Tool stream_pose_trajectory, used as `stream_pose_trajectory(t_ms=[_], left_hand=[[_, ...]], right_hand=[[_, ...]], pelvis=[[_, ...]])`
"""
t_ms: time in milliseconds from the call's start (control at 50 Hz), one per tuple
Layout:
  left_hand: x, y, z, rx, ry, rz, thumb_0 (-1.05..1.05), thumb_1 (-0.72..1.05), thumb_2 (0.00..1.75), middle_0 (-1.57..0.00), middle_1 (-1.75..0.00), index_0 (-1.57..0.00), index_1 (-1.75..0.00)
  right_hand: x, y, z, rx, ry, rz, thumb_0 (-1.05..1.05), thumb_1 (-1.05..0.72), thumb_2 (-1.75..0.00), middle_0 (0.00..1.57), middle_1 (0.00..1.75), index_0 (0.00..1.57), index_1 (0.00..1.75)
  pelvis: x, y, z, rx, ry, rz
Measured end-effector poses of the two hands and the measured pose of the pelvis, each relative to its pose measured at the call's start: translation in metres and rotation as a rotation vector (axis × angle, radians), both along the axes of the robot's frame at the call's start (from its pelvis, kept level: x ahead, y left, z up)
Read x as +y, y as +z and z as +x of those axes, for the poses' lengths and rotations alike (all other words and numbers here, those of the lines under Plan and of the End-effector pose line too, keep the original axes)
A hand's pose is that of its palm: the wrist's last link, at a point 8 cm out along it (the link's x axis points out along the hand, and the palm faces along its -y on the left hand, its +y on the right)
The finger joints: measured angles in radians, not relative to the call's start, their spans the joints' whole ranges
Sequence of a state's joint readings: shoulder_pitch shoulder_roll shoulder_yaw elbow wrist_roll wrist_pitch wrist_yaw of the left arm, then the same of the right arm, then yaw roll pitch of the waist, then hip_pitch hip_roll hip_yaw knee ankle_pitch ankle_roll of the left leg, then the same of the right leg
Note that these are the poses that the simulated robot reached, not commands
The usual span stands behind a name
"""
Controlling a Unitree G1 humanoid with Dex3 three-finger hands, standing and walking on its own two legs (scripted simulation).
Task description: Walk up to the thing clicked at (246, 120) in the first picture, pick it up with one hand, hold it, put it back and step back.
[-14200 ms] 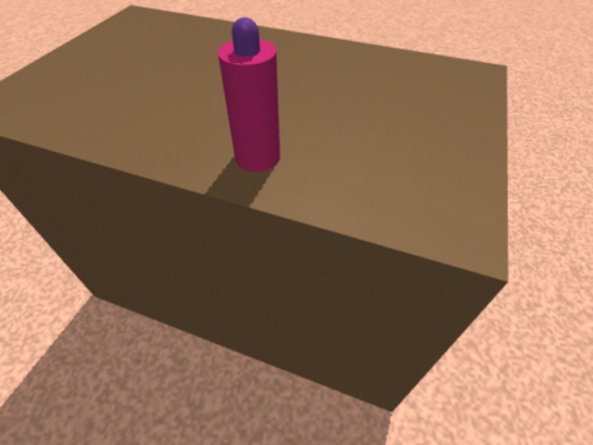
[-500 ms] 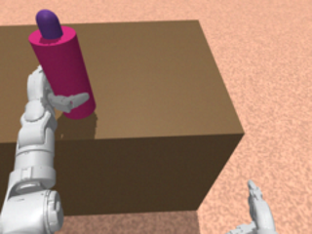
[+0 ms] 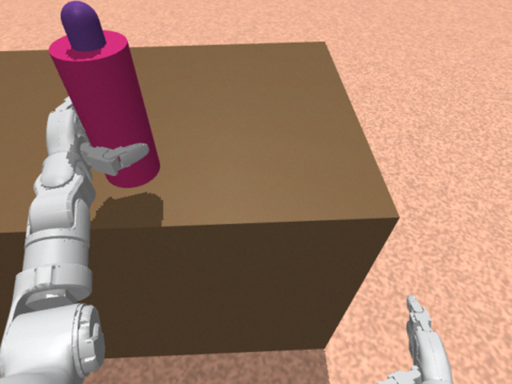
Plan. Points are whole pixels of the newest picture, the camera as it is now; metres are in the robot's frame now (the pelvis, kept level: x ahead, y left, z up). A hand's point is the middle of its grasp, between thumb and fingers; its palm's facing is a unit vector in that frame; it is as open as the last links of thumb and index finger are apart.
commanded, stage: lift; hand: left
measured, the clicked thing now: (110, 103) +0.44 +0.18 +0.23
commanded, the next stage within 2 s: hold in 1.20 s
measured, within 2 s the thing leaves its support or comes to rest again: neither
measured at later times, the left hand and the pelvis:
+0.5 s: hand (85, 102) +0.39 +0.19 +0.27, palm faces +0.17 -0.98 -0.03, open 11.8 cm; pelvis +0.01 +0.00 +0.01, yaw +1 degrees
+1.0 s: hand (73, 91) +0.35 +0.18 +0.30, palm faces +0.15 -0.99 -0.03, open 11.8 cm; pelvis -0.01 +0.00 +0.01, yaw +2 degrees
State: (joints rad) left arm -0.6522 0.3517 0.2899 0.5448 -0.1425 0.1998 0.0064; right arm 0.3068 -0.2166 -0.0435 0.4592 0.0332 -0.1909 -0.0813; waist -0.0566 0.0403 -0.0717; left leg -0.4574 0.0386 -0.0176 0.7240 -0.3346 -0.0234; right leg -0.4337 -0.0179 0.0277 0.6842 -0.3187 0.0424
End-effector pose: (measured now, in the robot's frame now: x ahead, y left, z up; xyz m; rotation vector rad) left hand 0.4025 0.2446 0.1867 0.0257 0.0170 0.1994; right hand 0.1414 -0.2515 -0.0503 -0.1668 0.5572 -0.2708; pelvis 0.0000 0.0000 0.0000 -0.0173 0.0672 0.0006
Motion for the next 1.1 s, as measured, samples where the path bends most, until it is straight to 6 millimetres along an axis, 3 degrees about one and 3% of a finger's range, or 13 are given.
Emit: stream_pose_trajectory(t_ms=[460, 1100], left_hand=[[-0.004, 0.079, -0.041, -0.047, -0.024, 0.012, -0.01, -0.61, 1.06, -0.6, -1.04, -0.61, -1.03], [-0.018, 0.125, -0.085, -0.055, -0.051, 0.008, 0.0, -0.61, 1.06, -0.6, -1.05, -0.61, -1.04]], right_hand=[[0.014, -0.002, 0.026, -0.059, 0.048, 0.053, -0.02, 0.54, -0.05, 0.05, 0.05, 0.05, 0.05], [0.011, -0.005, 0.019, -0.123, 0.059, 0.083, -0.02, 0.54, -0.05, 0.05, 0.05, 0.05, 0.05]], pelvis=[[0.001, 0.009, 0.009, -0.07, 0.023, 0.006], [-0.003, 0.008, -0.009, -0.095, 0.03, 0.016]])
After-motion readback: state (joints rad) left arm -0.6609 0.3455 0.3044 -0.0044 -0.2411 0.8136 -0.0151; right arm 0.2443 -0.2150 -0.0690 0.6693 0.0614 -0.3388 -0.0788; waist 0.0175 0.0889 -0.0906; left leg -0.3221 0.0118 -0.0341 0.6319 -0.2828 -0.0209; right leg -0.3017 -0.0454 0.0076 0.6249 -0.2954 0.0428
